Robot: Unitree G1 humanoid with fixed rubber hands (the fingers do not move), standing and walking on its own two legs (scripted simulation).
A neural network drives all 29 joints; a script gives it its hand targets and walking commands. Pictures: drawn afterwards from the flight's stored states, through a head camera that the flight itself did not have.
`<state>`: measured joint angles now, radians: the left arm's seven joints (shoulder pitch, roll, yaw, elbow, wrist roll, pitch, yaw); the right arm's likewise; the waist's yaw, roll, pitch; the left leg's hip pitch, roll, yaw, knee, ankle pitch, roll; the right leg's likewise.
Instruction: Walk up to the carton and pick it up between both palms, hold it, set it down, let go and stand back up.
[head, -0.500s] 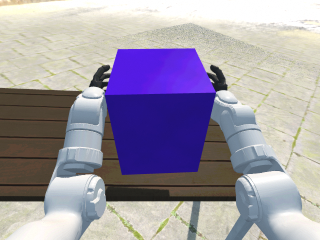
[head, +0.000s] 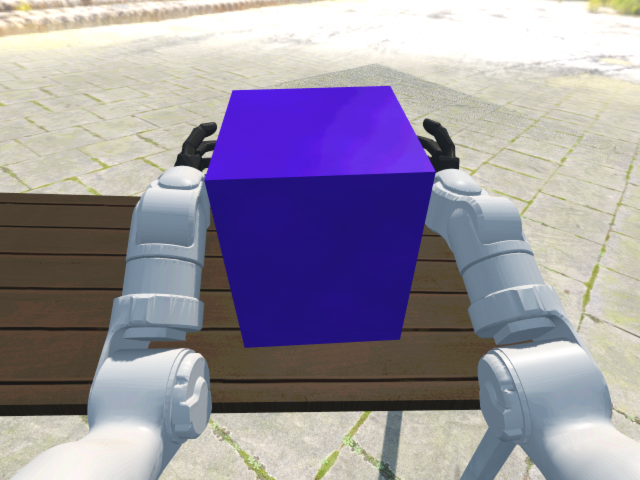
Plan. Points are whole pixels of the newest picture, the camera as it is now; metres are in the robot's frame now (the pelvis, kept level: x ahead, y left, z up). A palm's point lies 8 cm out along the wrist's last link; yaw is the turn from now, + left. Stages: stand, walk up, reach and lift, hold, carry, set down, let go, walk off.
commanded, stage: hold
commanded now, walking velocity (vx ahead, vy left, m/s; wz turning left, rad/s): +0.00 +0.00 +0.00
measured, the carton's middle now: (317, 216) +0.39 +0.03 +0.22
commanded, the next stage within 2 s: none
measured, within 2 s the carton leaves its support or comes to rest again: neither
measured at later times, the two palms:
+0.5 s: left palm (197, 184) +0.37 +0.17 +0.26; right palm (443, 187) +0.38 -0.12 +0.27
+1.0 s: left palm (198, 184) +0.37 +0.17 +0.26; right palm (443, 189) +0.38 -0.12 +0.27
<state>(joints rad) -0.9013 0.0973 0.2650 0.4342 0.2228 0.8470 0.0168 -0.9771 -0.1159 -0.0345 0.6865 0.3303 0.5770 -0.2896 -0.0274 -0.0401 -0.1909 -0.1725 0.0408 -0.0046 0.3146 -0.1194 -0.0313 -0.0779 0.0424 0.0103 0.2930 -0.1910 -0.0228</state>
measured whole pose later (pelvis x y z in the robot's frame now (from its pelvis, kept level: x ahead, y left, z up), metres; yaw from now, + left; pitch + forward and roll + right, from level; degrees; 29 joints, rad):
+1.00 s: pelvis +0.00 +0.00 +0.00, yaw +0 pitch -1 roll +0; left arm -0.90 0.10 0.27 0.43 0.22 0.88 0.01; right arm -0.98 -0.12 -0.03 0.69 0.34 0.62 -0.29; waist -0.04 -0.03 -0.18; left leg -0.17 0.04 0.00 0.32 -0.12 -0.03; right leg -0.08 0.04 0.01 0.29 -0.19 -0.02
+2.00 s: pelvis +0.01 +0.00 +0.00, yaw +0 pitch -1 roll +0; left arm -0.90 0.10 0.27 0.40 0.22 0.89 0.02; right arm -0.99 -0.12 -0.03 0.66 0.35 0.63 -0.30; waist -0.04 -0.03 -0.19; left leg -0.17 0.04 0.00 0.32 -0.13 -0.03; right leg -0.08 0.04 0.01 0.29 -0.20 -0.02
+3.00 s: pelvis +0.00 +0.00 +0.00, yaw +0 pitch -1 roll +0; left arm -0.90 0.09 0.28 0.40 0.22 0.89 0.01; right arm -0.99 -0.12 -0.03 0.66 0.35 0.64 -0.30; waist -0.04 -0.03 -0.18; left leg -0.17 0.04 0.00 0.32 -0.13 -0.03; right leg -0.08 0.04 0.01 0.29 -0.20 -0.02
